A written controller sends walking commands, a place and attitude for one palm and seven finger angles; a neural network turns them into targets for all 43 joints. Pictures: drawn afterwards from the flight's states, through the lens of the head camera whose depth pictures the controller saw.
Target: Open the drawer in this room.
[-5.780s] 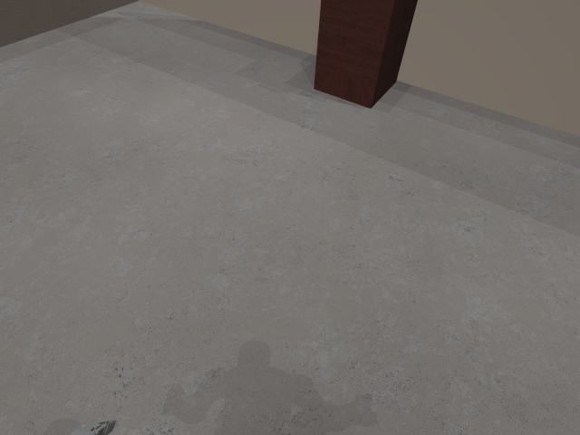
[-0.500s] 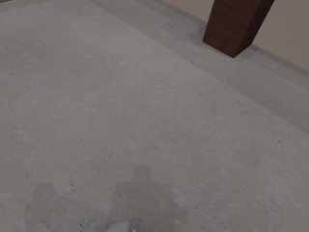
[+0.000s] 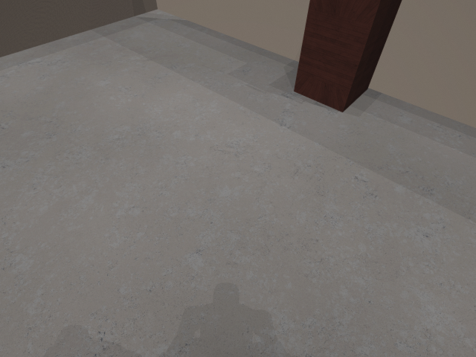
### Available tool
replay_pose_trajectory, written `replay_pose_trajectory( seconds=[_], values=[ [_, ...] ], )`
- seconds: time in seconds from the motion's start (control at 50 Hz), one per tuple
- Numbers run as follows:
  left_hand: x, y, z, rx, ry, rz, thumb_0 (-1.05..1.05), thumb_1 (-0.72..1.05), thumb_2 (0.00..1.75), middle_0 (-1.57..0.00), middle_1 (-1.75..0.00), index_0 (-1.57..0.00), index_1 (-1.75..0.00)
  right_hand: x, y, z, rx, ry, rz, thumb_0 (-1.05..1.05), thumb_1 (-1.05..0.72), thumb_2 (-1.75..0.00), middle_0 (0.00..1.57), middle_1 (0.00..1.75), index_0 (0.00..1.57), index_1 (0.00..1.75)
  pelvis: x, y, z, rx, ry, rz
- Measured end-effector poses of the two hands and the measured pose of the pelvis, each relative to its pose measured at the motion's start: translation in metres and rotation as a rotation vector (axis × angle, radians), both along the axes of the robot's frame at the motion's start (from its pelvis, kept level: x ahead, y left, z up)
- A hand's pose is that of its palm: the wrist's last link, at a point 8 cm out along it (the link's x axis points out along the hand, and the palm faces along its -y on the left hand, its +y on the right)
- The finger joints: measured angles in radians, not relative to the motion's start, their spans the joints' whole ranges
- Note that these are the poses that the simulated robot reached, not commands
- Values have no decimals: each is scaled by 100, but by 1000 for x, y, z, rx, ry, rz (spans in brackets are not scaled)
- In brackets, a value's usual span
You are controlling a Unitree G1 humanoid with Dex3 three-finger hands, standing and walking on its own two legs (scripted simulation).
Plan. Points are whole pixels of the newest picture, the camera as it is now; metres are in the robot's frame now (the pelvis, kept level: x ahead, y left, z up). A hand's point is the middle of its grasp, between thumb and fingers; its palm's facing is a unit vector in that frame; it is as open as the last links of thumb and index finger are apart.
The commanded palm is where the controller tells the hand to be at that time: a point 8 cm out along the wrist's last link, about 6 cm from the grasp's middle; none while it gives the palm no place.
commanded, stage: turn or walk to find it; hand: left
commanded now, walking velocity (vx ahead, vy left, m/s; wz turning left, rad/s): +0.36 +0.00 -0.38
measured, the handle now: out of the picture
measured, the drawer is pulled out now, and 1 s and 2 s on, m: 0.00 0.00 0.00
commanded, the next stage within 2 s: stand and wait in 0.14 s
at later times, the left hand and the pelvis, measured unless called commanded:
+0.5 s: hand out of the picture +0.10 +0.18 -0.19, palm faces +0.03 -0.99 -0.17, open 7.3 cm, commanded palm none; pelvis +0.11 +0.01 -0.01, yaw +1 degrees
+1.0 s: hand (149, 344) +0.18 +0.19 -0.18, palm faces +0.05 -0.97 -0.22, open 7.4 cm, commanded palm none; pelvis +0.14 -0.01 +0.00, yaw +2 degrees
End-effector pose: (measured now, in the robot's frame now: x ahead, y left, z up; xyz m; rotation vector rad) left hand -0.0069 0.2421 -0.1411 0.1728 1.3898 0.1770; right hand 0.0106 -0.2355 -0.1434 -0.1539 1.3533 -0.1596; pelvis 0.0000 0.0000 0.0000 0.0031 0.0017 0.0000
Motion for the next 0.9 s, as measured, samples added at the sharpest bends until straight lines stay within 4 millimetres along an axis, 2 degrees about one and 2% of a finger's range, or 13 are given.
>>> replay_pose_trajectory(
  seconds=[0.12, 0.18, 0.24, 0.32, 0.38, 0.5, 0.6, 0.7, 0.8, 0.9],
  values=[
    [17, -20, -11, -41, 44, 0, 0, 91, 90, -19, -30, -20, -30, -3, -5, -8, -1, 62, -47, 1, -91, -90, 20, 30, 20, 30, 30, -7, -9, -10, 10, -17],
    [25, -29, -17, -57, 43, 31, 0, 91, 90, -19, -30, -20, -30, 5, -4, -9, -10, 111, -26, 1, -91, -90, 20, 30, 20, 30, 45, -6, -12, -22, 12, 7],
    [26, -34, -23, -80, 65, 63, 0, 91, 90, -20, -30, -20, -30, 28, 2, -7, -26, 130, 4, 1, -91, -90, 20, 30, 19, 30, 58, 1, -13, -32, 12, 20],
    [29, -35, -27, -119, 145, 61, 0, 91, 90, -20, -30, -20, -30, 67, 16, -2, -42, 49, 3, 1, -91, -90, 20, 30, 20, 30, 75, 11, -12, -19, 5, -3],
    [49, -31, -23, -120, 152, 41, 0, 91, 90, -20, -30, -20, -30, 82, 25, 2, -41, 22, -5, 1, -92, -90, 20, 30, 20, 30, 86, 15, -6, -26, -4, -4],
    [106, -12, -20, -58, 46, 18, 2, 93, 90, -20, -30, -20, -30, 88, 31, -5, 0, 72, -14, 1, -92, -90, 20, 30, 20, 30, 106, 10, -7, -8, -25, 11],
    [141, -1, -11, -7, -21, 13, 2, 93, 90, -19, -30, -20, -30, 100, 27, -10, 23, 102, -22, 1, -92, -90, 20, 30, 20, 30, 127, 5, -7, -23, -23, 21],
    [167, 0, -6, 11, -53, 5, 1, 92, 90, -19, -30, -20, -30, 119, 18, -7, 12, 85, -11, 1, -91, -90, 20, 30, 20, 30, 138, 1, -4, -24, 3, 27],
    [181, -3, -4, 7, -79, 3, 0, 91, 90, -19, -30, -20, -30, 136, 3, -3, -18, 60, 7, 0, -91, -90, 20, 30, 20, 30, 142, -2, -3, -24, 13, 32],
    [184, -5, -5, 1, -92, 3, 0, 91, 90, -20, -30, -20, -30, 152, -12, 3, -56, 24, 26, 0, -91, -90, 20, 30, 20, 30, 141, -4, -2, -25, 9, 34]
  ],
)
